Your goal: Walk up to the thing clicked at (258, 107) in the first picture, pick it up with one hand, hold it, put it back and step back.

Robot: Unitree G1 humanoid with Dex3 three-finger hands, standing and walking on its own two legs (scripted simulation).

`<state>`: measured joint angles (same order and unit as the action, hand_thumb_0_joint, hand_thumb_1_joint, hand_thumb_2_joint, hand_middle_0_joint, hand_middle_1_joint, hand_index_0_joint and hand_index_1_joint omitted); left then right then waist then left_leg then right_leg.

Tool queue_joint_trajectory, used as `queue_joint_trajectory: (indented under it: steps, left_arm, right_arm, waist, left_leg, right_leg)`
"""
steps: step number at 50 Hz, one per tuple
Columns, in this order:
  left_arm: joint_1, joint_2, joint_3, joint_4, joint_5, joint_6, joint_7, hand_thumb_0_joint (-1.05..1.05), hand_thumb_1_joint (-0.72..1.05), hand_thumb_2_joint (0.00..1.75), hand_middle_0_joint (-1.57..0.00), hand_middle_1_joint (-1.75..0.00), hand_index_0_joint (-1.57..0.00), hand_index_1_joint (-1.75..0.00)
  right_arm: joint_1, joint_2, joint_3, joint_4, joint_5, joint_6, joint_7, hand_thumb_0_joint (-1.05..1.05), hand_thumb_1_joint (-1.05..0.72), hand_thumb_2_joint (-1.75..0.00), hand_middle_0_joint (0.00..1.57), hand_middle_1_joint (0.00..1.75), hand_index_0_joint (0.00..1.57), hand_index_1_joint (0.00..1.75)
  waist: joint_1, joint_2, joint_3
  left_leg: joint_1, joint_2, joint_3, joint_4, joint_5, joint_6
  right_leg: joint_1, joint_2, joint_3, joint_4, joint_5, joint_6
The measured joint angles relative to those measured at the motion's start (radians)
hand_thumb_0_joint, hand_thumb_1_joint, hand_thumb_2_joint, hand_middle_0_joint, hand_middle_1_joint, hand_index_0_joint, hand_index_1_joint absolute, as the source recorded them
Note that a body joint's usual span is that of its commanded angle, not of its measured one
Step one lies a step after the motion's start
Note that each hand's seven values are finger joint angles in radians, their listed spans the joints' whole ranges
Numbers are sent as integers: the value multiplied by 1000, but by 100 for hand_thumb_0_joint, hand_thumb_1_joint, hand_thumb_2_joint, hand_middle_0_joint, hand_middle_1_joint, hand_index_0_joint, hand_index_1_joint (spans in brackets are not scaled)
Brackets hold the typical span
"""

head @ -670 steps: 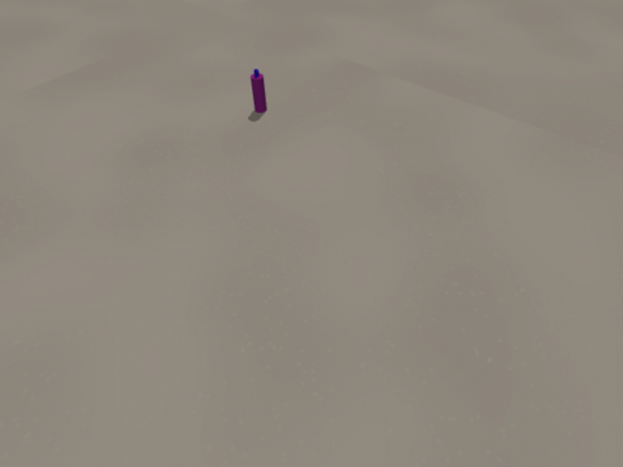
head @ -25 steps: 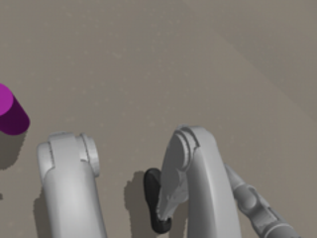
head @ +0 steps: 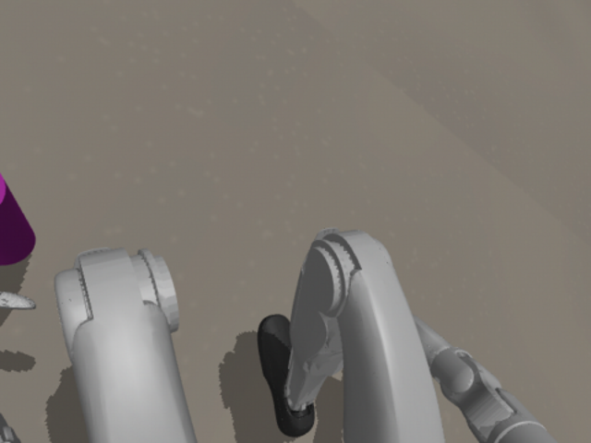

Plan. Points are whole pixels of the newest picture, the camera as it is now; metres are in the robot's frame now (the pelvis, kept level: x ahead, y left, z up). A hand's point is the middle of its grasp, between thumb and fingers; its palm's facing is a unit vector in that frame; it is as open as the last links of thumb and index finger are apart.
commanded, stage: close in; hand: left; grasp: from the side
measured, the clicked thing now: out of the picture +0.39 +0.32 -0.15
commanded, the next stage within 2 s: rest palm in 0.26 s
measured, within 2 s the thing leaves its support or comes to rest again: leaves its support in 1.50 s
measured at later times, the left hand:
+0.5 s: hand out of the picture +0.37 +0.32 -0.14, palm faces +0.42 -0.91 +0.02, open 17.1 cm
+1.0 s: hand out of the picture +0.38 +0.32 -0.14, palm faces +0.43 -0.90 +0.03, open 10.2 cm
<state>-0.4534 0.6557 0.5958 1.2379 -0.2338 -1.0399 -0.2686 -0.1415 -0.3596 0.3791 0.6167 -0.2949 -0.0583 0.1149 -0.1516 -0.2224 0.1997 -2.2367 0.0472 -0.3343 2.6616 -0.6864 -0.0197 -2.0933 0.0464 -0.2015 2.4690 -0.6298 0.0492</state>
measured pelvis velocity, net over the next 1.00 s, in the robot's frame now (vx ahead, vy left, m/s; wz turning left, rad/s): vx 0.00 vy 0.00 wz -0.02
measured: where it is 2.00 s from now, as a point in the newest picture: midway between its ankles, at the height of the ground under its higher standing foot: (217, 422)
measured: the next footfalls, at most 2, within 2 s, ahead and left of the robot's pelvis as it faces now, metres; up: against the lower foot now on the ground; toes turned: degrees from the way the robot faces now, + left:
none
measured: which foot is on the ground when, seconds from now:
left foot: down 0.00-1.00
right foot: down 0.00-1.00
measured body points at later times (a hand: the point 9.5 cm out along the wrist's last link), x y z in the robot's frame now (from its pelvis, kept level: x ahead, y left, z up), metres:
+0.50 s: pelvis +0.00 +0.00 +0.00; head +0.19 +0.18 +0.36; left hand +0.34 +0.36 -0.14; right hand +0.21 -0.23 -0.04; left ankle +0.08 +0.13 -0.24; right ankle +0.13 -0.12 -0.24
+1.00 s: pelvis +0.00 +0.00 +0.00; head +0.20 +0.18 +0.36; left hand +0.35 +0.36 -0.14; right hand +0.19 -0.24 -0.04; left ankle +0.08 +0.13 -0.24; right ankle +0.13 -0.12 -0.24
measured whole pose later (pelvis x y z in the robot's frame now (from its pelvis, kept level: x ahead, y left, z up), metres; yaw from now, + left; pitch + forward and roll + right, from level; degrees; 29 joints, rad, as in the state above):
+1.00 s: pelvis +0.00 +0.00 +0.00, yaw -1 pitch +11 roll -15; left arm -0.53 0.72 0.60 1.31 -0.18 -1.09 -0.13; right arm -0.15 -0.37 0.44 0.58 -0.33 0.00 0.13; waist -0.19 -0.25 0.25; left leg -2.22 0.05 -0.37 2.66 -0.68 -0.02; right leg -2.07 0.06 -0.23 2.45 -0.61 0.06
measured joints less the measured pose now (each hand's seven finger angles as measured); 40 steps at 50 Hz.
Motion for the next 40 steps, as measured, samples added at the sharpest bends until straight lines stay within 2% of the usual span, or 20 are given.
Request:
queue_joint_trajectory:
  steps: [8, 24, 40]
  left_arm:
    - [-10, 17, -29, 12, 15, -19, 43, -2, -58, 5, -5, -6, -5, -6]
    - [-31, 27, -32, 37, 45, -42, 125, -1, -51, 11, -7, -6, -6, -7]
    - [-57, 63, -22, 56, 50, -57, 136, -1, -3, 41, -39, -34, -38, -35]
  right_arm:
    - [-2, -3, 10, -14, -10, 8, 12, 0, -92, -90, 21, 30, 21, 30]
    - [-18, -4, 28, -24, -24, 28, 25, 0, -91, -90, 20, 30, 21, 30]
    - [-15, -9, 53, -27, -32, 47, 24, 0, -88, -89, 20, 30, 21, 30]
  waist:
    - [-5, -11, 10]
    - [-19, -17, 29]
    - [-33, -26, 54]
  left_leg:
    - [2, -5, -7, 4, 4, -2]
    - [5, -9, -20, 8, 2, -4]
    - [12, -7, -33, 8, -3, -8]
  right_leg:
    - [7, -1, -5, 1, 2, 0]
    - [14, 2, -15, -4, 3, 3]
    - [20, 7, -24, -12, 7, 5]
